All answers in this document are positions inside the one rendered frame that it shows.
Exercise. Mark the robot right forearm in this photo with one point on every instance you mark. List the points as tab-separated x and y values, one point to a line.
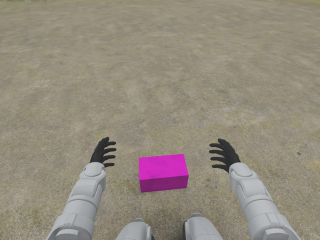
264	219

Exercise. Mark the carton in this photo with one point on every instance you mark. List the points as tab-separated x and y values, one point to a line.
160	173

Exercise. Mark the right robot thigh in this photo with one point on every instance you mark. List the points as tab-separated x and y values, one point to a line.
200	228

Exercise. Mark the robot left hand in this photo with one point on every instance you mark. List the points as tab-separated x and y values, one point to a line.
98	154

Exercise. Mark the robot right hand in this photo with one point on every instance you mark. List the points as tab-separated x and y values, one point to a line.
229	155

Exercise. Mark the robot left shin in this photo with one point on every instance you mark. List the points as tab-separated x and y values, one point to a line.
139	220

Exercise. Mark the robot left forearm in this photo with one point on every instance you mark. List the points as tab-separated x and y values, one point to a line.
77	219

